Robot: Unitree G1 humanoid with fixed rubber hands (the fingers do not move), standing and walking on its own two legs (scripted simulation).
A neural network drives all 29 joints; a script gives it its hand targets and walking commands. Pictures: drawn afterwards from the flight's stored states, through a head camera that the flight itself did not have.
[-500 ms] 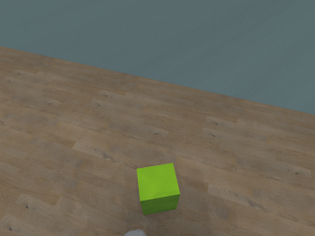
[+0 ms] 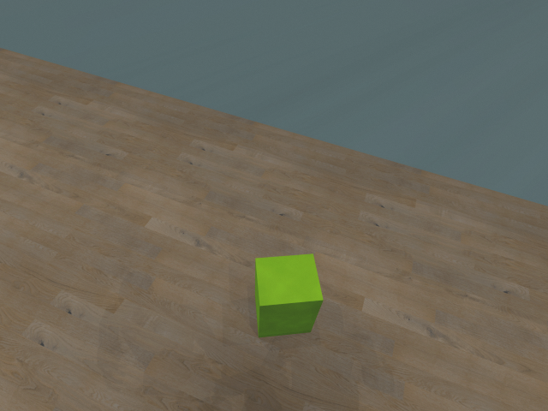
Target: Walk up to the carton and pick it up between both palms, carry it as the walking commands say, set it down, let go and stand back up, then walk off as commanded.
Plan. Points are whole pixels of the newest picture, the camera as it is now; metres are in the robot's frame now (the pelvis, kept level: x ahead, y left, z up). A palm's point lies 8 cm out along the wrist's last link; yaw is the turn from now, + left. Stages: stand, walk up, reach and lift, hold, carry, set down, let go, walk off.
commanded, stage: walk off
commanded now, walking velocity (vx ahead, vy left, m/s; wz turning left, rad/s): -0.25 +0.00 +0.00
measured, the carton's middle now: (284, 297) +0.57 -0.04 -0.63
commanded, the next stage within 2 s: none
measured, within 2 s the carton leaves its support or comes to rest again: neither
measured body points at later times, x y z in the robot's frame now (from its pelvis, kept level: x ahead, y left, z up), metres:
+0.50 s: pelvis -0.16 -0.02 +0.00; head -0.13 -0.03 +0.44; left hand -0.06 +0.25 -0.13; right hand -0.11 -0.29 -0.15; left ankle -0.23 +0.11 -0.71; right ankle -0.09 -0.13 -0.74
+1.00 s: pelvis -0.31 -0.02 -0.01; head -0.28 -0.01 +0.44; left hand -0.26 +0.26 -0.15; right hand -0.21 -0.28 -0.14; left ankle -0.23 +0.10 -0.74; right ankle -0.37 -0.14 -0.73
